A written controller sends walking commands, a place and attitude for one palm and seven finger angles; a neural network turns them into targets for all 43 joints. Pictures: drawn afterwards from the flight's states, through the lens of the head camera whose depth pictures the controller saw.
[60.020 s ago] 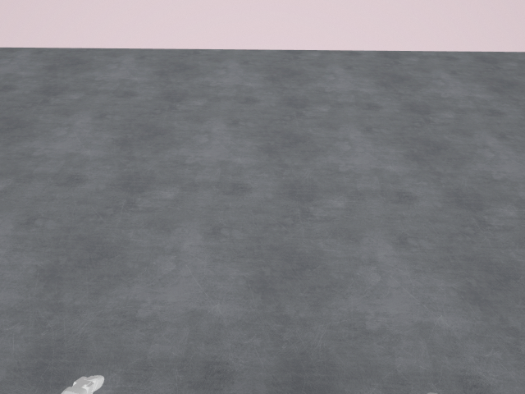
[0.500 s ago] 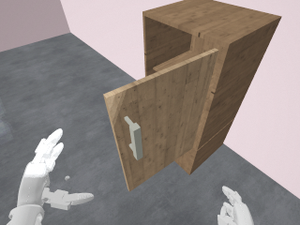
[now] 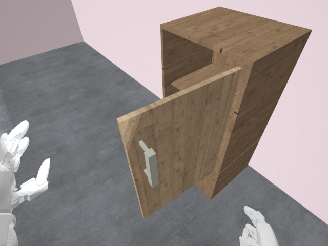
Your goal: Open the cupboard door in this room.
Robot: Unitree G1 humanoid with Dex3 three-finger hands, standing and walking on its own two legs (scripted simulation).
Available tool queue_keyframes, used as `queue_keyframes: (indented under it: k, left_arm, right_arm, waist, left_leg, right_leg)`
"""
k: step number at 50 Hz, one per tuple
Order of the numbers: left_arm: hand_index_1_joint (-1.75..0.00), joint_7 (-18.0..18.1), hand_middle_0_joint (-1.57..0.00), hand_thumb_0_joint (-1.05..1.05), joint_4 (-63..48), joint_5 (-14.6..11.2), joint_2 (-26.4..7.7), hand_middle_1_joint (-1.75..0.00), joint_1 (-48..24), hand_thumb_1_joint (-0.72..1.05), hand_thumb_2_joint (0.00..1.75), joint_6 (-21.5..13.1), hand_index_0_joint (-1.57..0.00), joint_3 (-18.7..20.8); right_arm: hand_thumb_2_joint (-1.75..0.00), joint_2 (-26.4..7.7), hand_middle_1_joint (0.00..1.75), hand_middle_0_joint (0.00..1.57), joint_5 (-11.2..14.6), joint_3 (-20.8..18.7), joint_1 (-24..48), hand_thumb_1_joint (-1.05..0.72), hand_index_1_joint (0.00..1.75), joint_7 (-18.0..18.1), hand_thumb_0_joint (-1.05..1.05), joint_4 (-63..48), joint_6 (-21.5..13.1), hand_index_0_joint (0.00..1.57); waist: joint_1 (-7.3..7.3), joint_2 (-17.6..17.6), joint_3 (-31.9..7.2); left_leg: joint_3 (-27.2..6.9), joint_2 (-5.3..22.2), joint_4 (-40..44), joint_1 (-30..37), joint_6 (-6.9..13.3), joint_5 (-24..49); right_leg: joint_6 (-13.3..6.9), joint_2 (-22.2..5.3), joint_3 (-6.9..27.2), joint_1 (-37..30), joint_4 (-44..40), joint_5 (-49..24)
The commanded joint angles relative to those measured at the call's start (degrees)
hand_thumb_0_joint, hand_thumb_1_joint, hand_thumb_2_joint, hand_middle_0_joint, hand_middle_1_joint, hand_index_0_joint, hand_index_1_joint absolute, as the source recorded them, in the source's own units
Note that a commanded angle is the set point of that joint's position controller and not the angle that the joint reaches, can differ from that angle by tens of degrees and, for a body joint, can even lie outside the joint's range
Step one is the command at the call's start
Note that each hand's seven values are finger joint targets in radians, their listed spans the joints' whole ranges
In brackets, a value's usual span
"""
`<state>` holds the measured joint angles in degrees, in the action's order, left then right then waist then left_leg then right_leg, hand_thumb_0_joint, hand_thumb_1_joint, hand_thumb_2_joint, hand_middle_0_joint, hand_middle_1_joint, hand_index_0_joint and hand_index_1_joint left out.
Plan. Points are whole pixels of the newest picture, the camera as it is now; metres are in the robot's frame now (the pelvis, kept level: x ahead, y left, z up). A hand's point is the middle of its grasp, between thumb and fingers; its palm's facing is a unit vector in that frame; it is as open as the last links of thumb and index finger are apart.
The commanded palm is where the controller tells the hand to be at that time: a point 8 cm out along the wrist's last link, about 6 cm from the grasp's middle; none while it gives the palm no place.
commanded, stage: draw the hand back to the body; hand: left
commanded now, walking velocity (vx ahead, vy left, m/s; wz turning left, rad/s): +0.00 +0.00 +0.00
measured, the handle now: (148, 164) +0.34 +0.09 -0.01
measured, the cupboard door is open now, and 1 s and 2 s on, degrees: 85 85 85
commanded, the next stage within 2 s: step back with the hand held close in 0.38 s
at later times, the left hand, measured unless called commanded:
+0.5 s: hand (49, 180) +0.19 +0.24 +0.15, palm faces +0.44 -0.80 -0.41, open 7.4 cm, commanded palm +0.14 +0.28 +0.18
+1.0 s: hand (22, 197) +0.15 +0.27 +0.15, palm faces +0.34 -0.80 -0.50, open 7.4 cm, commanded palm +0.09 +0.31 +0.18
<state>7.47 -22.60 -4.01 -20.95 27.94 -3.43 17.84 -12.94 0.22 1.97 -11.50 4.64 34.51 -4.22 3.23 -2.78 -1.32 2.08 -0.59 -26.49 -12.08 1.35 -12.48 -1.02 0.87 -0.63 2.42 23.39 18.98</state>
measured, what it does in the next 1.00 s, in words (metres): shifts its weight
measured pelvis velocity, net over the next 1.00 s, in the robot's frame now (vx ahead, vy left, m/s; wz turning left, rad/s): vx -0.06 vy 0.01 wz -0.02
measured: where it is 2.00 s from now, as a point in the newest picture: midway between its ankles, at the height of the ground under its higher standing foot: outside the picture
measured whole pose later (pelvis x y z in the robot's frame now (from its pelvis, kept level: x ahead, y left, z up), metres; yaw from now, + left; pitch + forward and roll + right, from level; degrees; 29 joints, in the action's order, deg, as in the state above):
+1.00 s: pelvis -0.06 +0.01 +0.00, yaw -1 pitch +0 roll -2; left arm 8.0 -28.4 -4.4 -26.3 33.0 -7.0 23.1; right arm -13.0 1.0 -0.7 -9.6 5.2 31.2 2.9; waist -0.6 -1.8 2.2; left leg 2.5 1.5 -26.8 -19.4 1.8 -7.3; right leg -0.4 2.7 -0.2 10.3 24.1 13.6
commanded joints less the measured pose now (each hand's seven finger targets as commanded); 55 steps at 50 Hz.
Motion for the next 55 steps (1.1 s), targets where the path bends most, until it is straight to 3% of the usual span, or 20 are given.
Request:
queue_keyframes:
  k: [1, 5, 10, 14, 18, 24, 25, 26, 27, 28, 30, 32, 34, 38, 41, 46, 52, 55]
  left_arm:
    - [-0.3, 0.72, -0.2, 0.0, -10.22, -0.21, -9.54, -0.3, -4.14, 0.9, 0.9, -4.01, -0.2, 8.15]
    - [-0.3, -0.05, -0.2, 0.0, -7.33, -0.38, -6.94, -0.3, -3.48, 0.9, 0.9, -3.25, -0.2, 5.47]
    - [-0.3, 0.25, -0.2, 0.0, -10.66, -0.19, -10.52, -0.3, -7.11, 0.9, 0.9, -4.2, -0.2, 7.79]
    - [-0.3, 0.55, -0.2, 0.0, -12.15, -0.05, -12.0, -0.3, -6.81, 0.9, 0.9, -4.76, -0.2, 9.05]
    - [-0.3, 0.39, -0.2, 0.0, -10.84, -0.33, -10.11, -0.3, -5.38, 0.9, 0.9, -4.79, -0.2, 7.93]
    - [-0.3, -0.21, -0.2, 0.0, -7.07, -0.73, -9.48, -0.3, -4.96, 0.9, 0.9, -4.68, -0.2, 7.53]
    - [-0.3, -0.22, -0.2, 0.0, -13.57, -0.91, -10.96, -0.3, -8.31, 0.9, 0.9, -5.59, -0.2, 8.19]
    - [-0.3, 0.27, -0.2, 0.0, -15.19, 0.02, -18.43, -0.3, -11.26, 0.9, 0.9, -7.72, -0.2, 15.1]
    - [-0.3, -0.29, -0.2, 0.0, -10.38, 0.2, -14.42, -0.3, -5.68, 0.9, 0.9, -7.66, -0.2, 12.23]
    - [-0.3, -0.53, -0.2, 0.0, -9.49, 0.43, -13.05, -0.3, -3.41, 0.9, 0.9, -7.12, -0.2, 10.81]
    - [-0.3, -0.54, -0.2, 0.0, -10.77, 0.54, -12.23, -0.3, -1.92, 0.9, 0.9, -7.35, -0.2, 10.36]
    - [-0.3, -0.41, -0.2, 0.0, -11.66, 0.51, -11.69, -0.3, 0.33, 0.9, 0.9, -6.97, -0.2, 10.03]
    - [-0.3, 0.01, -0.2, 0.0, -13.3, 0.42, -12.37, -0.3, 1.46, 0.9, 0.9, -6.76, -0.2, 10.54]
    - [-0.3, 0.7, -0.2, 0.0, -14.87, -0.03, -14.61, -0.3, 3.3, 0.9, 0.9, -6.4, -0.2, 12.99]
    - [-0.3, 1.26, -0.2, 0.0, -15.17, -0.28, -15.38, -0.3, 4.41, 0.9, 0.9, -6.46, -0.2, 14.18]
    - [-0.3, 1.76, -0.2, 0.0, -15.59, -0.36, -14.74, -0.3, 5.75, 0.9, 0.9, -6.85, -0.2, 13.51]
    - [-0.3, 2.4, -0.2, 0.0, -17.91, 0.46, -14.34, -0.3, 5.02, 0.9, 0.9, -8.91, -0.2, 13.16]
    - [-0.3, 2.63, -0.2, 0.0, -18.96, 1.7, -14.27, -0.3, 3.8, 0.9, 0.9, -10.2, -0.2, 14.56]
  right_arm:
    - [-0.9, -6.01, 0.3, 0.2, 0.23, -2.35, 7.15, -0.9, 0.3, 0.35, 0.0, -8.82, -2.99, 0.2]
    - [-0.9, -6.47, 0.3, 0.2, 0.34, -2.91, 7.29, -0.9, 0.3, -0.03, 0.0, -8.86, -2.15, 0.2]
    - [-0.9, -6.39, 0.3, 0.2, 0.08, -3.05, 8.34, -0.9, 0.3, 0.59, 0.0, -8.99, -2.32, 0.2]
    - [-0.9, -5.91, 0.3, 0.2, 0.07, -2.77, 8.47, -0.9, 0.3, 0.86, 0.0, -8.38, -2.9, 0.2]
    - [-0.9, -5.7, 0.3, 0.2, 0.12, -2.76, 8.4, -0.9, 0.3, 0.87, 0.0, -8.07, -3.2, 0.2]
    - [-0.9, -6.04, 0.3, 0.2, 0.15, -3.2, 8.68, -0.9, 0.3, 0.88, 0.0, -7.83, -2.62, 0.2]
    - [-0.9, -6.01, 0.3, 0.2, 0.28, -3.2, 9.39, -0.9, 0.3, 0.85, 0.0, -8.73, -3.0, 0.2]
    - [-0.9, -7.23, 0.3, 0.2, 0.35, -3.46, 7.93, -0.9, 0.3, 0.72, 0.0, -9.27, -1.68, 0.2]
    - [-0.9, -6.47, 0.3, 0.2, -0.03, -3.53, 8.21, -0.9, 0.3, 0.69, 0.0, -8.19, -0.55, 0.2]
    - [-0.9, -6.41, 0.3, 0.2, 0.16, -3.66, 8.64, -0.9, 0.3, 0.5, 0.0, -8.88, 0.2, 0.2]
    - [-0.9, -6.49, 0.3, 0.2, 0.25, -3.89, 8.29, -0.9, 0.3, 0.56, 0.0, -9.54, 1.39, 0.2]
    - [-0.9, -6.84, 0.3, 0.2, 0.49, -4.21, 7.58, -0.9, 0.3, 0.51, 0.0, -10.33, 2.41, 0.2]
    - [-0.9, -7.06, 0.3, 0.2, 0.63, -4.42, 7.5, -0.9, 0.3, 0.72, 0.0, -10.76, 3.18, 0.2]
    - [-0.9, -6.41, 0.3, 0.2, 0.99, -4.62, 7.96, -0.9, 0.3, 0.93, 0.0, -12.1, 4.38, 0.2]
    - [-0.9, -6.32, 0.3, 0.2, 1.03, -4.73, 8.07, -0.9, 0.3, 1.15, 0.0, -12.51, 4.82, 0.2]
    - [-0.9, -6.73, 0.3, 0.2, 0.95, -4.91, 7.57, -0.9, 0.3, 1.14, 0.0, -12.56, 4.35, 0.2]
    - [-0.9, -7.76, 0.3, 0.2, 0.55, -4.69, 6.8, -0.9, 0.3, 1.08, 0.0, -12.49, 2.48, 0.2]
    - [-0.9, -8.44, 0.3, 0.2, 0.1, -4.6, 7.16, -0.9, 0.3, 1.36, 0.0, -12.77, 0.96, 0.2]
  waist:
    - [0.08, -0.51, -2.87]
    - [-0.26, 0.86, -1.17]
    - [0.31, 1.3, -3.39]
    - [0.58, -1.68, -3.95]
    - [0.24, -2.08, -1.67]
    - [0.25, 2.75, 0.3]
    - [0.43, 1.77, -1.79]
    - [-2.16, 2.5, 2.53]
    - [-2.27, 5.51, 1.15]
    - [-2.16, 5.9, 0.72]
    - [-2.38, 3.25, -2.65]
    - [-2.5, 1.04, -5.76]
    - [-2.48, -1.87, -7.57]
    - [-2.62, 3.17, -8.43]
    - [-2.62, 3.42, -8.79]
    - [-2.96, -0.27, -6.61]
    - [-3.5, -4.38, -2.22]
    - [-2.91, -9.35, -0.91]
  left_leg:
    - [-1.57, 2.05, 2.64, 10.32, 0.21, 14.93]
    - [-1.09, 2.12, 3.19, 10.32, 0.46, 13.75]
    - [-0.66, 1.36, 3.03, 11.01, 0.9, 12.23]
    - [-0.37, 1.05, 2.6, 11.48, 0.75, 12.81]
    - [-0.27, 1.07, 2.7, 11.54, 0.62, 12.88]
    - [-0.06, 1.22, 3.2, 10.71, 0.88, 11.71]
    - [-0.21, 1.13, 3.11, 11.77, 0.98, 11.77]
    - [-0.8, 2.01, -0.9, 9.89, 1.82, 11.28]
    - [-1.03, 1.86, -2.07, 9.08, 1.81, 12.27]
    - [-0.33, 1.81, -2.59, 9.06, 1.87, 13.06]
    - [0.3, 2.06, -2.59, 9.39, 1.71, 18.28]
    - [0.22, 2.85, -2.31, 10.93, 1.62, 23.37]
    - [-0.04, 3.52, -1.94, 11.47, 1.59, 26.26]
    - [-0.35, 4.25, -1.98, 10.2, 1.22, 25.68]
    - [-0.58, 4.44, -1.57, 8.19, 0.89, 25.17]
    - [-2.11, 5.14, 0.68, 4.36, 0.75, 17.52]
    - [-6.54, 6.37, 7.64, -6.93, 1.35, -6.8]
    - [-11.83, 9.73, 15.57, -20.36, 3.28, -23.16]
  right_leg:
    - [0.38, -0.3, -1.05, 7.57, -4.28, -18.9]
    - [0.71, -0.42, -0.83, 7.94, -5.1, -18.59]
    - [0.8, -0.79, -0.11, 6.76, -6.0, -18.88]
    - [0.62, -1.05, 0.07, 5.98, -6.46, -19.86]
    - [0.82, -0.84, -0.07, 7.19, -6.86, -19.77]
    - [1.22, -0.92, 0.23, 7.41, -7.85, -19.35]
    - [1.32, -1.03, 0.65, 7.02, -7.86, -19.6]
    - [2.92, -3.79, 4.11, 13.74, -10.69, -25.37]
    - [3.66, -4.86, 2.9, 12.4, -9.36, -29.77]
    - [4.69, -5.23, 3.29, 12.28, -8.73, -33.84]
    - [4.99, -5.29, 2.13, 9.73, -5.95, -39.52]
    - [5.09, -4.61, 1.69, 8.9, -4.05, -39.3]
    - [4.79, -4.28, 1.38, 8.55, -3.07, -37.38]
    - [4.39, -3.71, 1.9, 9.38, -2.76, -35.45]
    - [3.63, -3.72, 1.96, 8.59, -1.88, -34.5]
    - [2.7, -2.66, 2.34, 10.52, -2.52, -22.58]
    - [1.58, -0.19, 2.28, 8.94, -2.22, -5.61]
    - [1.89, 2.99, 0.8, -0.49, 6.06, -2.24]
